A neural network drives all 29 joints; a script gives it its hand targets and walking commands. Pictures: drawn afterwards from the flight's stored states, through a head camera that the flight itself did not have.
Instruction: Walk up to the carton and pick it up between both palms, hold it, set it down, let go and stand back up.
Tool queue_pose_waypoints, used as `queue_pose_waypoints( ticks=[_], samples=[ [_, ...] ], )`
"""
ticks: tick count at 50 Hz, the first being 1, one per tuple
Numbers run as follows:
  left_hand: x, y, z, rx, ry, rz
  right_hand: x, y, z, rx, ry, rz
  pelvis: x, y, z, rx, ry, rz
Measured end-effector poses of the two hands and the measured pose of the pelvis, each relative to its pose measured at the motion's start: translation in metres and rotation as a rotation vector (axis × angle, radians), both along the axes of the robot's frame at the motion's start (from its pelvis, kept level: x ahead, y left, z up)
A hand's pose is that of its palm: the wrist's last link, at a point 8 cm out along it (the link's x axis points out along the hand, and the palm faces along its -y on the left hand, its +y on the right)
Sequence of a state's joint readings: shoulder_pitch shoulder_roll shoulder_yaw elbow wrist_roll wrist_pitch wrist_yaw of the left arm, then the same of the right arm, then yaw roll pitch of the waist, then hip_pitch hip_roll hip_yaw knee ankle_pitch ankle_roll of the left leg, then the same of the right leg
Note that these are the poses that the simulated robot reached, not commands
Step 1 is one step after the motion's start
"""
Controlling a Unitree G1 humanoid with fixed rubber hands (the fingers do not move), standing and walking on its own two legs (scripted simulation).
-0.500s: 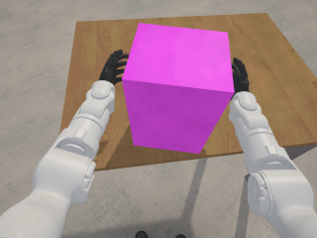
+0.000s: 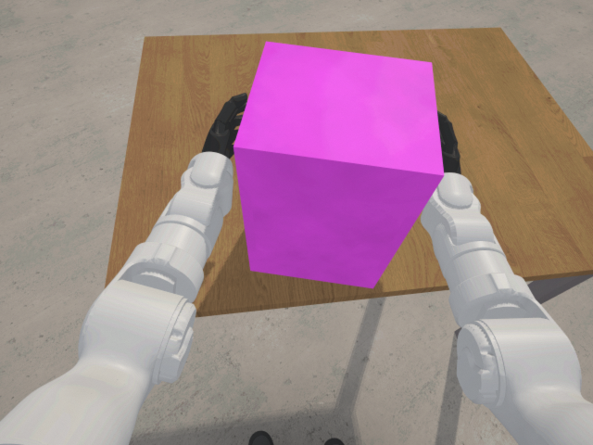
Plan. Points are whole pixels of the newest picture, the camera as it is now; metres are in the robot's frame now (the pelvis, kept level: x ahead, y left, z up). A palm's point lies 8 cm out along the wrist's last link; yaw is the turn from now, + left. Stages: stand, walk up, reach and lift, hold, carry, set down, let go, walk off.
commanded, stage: reach and lift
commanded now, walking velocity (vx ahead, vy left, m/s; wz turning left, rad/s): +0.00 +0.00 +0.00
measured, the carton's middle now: (327, 182) +0.45 -0.06 +0.06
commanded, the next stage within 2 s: none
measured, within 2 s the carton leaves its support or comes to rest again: leaves its support in 1.14 s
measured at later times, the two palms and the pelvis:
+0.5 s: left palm (222, 155) +0.47 +0.07 +0.10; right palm (445, 183) +0.42 -0.21 +0.09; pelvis +0.01 +0.00 +0.00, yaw +0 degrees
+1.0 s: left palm (221, 157) +0.47 +0.07 +0.10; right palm (445, 186) +0.41 -0.21 +0.09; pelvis +0.01 +0.00 +0.01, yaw +0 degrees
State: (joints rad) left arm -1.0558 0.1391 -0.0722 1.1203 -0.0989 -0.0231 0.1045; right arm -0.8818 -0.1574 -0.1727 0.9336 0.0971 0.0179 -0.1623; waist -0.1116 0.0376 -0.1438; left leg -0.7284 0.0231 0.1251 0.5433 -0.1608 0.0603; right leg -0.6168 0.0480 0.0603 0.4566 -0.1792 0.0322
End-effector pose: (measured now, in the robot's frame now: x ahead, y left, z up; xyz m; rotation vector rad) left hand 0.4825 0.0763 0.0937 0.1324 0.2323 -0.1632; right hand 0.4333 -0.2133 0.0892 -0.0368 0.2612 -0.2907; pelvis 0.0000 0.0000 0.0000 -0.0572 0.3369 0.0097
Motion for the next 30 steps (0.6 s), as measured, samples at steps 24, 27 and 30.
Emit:
queue_pose_waypoints(
  ticks=[24, 27, 30],
  samples=[
    [-0.007, -0.003, 0.003, 0.031, -0.014, -0.007, -0.017, 0.001, -0.001, -0.033, -0.064, -0.021, 0.011, 0.002, 0.005, -0.001, -0.062, 0.003],
    [-0.008, -0.003, 0.003, 0.032, -0.012, -0.007, -0.018, 0.001, -0.001, -0.032, -0.065, -0.020, 0.011, 0.001, 0.005, -0.001, -0.066, 0.003],
    [-0.009, -0.003, 0.003, 0.031, -0.012, -0.006, -0.018, 0.001, -0.001, -0.031, -0.066, -0.019, 0.011, 0.001, 0.005, 0.000, -0.069, 0.003]
  ],
)
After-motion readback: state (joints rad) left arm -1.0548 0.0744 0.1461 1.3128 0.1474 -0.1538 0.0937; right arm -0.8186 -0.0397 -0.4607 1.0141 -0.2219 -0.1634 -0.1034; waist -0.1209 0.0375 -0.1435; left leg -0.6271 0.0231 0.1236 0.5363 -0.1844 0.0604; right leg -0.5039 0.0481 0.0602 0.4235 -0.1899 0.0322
